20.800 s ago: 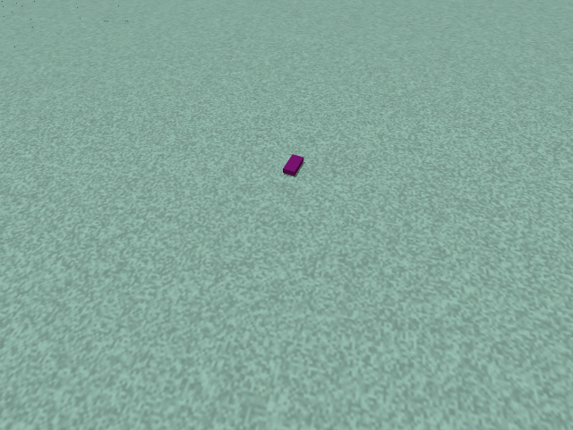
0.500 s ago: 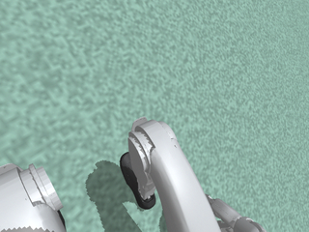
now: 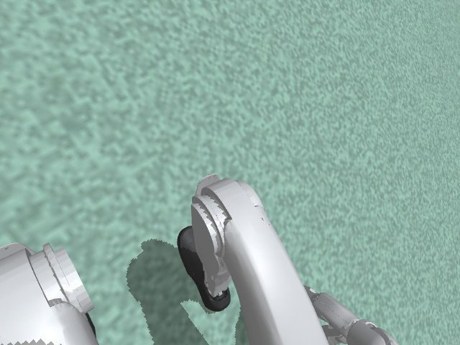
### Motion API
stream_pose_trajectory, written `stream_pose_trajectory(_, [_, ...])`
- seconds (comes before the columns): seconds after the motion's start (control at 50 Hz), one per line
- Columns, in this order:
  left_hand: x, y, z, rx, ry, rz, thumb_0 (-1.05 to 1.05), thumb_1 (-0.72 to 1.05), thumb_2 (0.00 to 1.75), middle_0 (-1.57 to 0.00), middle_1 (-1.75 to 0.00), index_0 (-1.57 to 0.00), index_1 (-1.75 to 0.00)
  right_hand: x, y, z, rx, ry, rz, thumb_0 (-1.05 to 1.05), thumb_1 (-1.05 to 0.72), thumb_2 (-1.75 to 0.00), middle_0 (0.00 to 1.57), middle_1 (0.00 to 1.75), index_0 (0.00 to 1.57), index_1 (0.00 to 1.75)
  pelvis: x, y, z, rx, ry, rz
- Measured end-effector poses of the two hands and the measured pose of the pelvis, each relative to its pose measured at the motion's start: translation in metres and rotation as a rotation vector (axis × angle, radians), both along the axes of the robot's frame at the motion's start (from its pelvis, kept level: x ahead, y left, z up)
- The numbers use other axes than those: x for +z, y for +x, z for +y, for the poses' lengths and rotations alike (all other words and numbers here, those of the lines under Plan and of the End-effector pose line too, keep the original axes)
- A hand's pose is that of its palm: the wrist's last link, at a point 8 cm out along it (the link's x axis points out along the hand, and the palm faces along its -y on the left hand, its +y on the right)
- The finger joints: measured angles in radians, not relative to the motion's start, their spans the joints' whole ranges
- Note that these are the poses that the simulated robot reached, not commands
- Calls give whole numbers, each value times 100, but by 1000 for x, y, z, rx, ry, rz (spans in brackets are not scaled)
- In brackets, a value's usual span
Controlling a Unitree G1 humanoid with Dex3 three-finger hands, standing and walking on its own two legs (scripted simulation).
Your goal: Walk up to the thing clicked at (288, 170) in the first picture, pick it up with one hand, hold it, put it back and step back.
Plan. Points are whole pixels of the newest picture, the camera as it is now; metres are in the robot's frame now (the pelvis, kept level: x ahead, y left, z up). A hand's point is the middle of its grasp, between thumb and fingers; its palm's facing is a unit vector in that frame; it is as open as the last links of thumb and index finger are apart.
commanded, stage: close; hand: left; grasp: from above
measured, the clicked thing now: out of the picture +0.45 +0.35 -0.29
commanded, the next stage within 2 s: settle in 0.44 s
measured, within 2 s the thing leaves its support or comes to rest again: leaves its support in 0.82 s
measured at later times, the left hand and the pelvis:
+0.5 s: hand out of the picture +0.44 +0.35 -0.25, palm faces -0.42 -0.16 -0.89, open 9.3 cm; pelvis +0.00 +0.00 +0.00, yaw +0 degrees
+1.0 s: hand out of the picture +0.45 +0.36 -0.21, palm faces -0.38 -0.14 -0.92, open 9.3 cm; pelvis +0.00 +0.00 +0.00, yaw +1 degrees
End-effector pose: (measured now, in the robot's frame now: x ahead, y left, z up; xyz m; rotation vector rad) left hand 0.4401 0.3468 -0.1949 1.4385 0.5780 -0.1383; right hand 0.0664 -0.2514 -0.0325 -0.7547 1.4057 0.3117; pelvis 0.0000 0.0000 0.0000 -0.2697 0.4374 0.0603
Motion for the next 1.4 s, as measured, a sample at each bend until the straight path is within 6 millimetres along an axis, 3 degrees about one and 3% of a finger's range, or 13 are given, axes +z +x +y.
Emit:
stream_pose_trajectory(0.3, [2,2,1,6,-1,-1,0,20,27,-70,-44,-72,-41,-3,-3,1,-6,9,1,0,-90,-89,20,30,20,30,-1,-1,-1,0,4,-2])
stream_pose_trajectory(0.82, [8,7,7,21,2,5,0,16,19,-83,-31,-85,-27,0,-6,-2,-38,-9,7,0,-91,-89,20,30,20,30,0,0,-1,2,4,13])
stream_pose_trajectory(1.2, [80,6,21,6,39,-9,0,14,17,-86,-27,-89,-23,-14,34,-4,-127,59,-104,0,-91,-89,20,30,20,30,12,3,-2,33,28,94])
stream_pose_trajectory(1.4, [108,3,16,-21,35,2,0,13,19,-87,-27,-90,-23,-17,33,-10,-179,52,-119,0,-91,-90,20,30,20,30,18,-1,-5,50,49,104])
